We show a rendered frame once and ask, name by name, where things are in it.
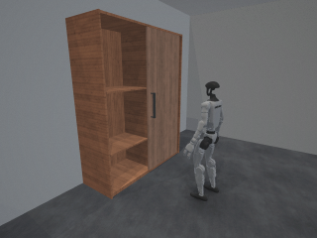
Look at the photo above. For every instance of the handle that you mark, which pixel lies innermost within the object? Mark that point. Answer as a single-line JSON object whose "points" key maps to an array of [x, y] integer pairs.
{"points": [[154, 105]]}

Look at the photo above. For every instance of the left robot thigh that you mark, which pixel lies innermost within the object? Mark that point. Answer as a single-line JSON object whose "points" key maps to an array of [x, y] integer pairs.
{"points": [[198, 154]]}

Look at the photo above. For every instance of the left robot hand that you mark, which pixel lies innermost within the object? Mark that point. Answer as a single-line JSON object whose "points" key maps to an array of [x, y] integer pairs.
{"points": [[190, 149]]}

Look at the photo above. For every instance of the right robot forearm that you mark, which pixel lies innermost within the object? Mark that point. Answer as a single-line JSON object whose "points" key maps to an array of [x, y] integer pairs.
{"points": [[217, 129]]}

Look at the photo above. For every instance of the robot right foot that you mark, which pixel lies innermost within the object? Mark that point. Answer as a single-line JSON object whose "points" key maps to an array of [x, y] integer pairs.
{"points": [[214, 188]]}

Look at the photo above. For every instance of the left robot forearm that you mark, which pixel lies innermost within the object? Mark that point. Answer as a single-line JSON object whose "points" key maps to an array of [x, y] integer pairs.
{"points": [[198, 133]]}

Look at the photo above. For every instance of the left robot upper arm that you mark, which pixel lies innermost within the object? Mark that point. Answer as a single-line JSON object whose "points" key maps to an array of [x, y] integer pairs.
{"points": [[205, 106]]}

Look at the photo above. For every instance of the right robot upper arm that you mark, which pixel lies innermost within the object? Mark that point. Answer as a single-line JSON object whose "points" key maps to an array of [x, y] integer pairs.
{"points": [[221, 111]]}

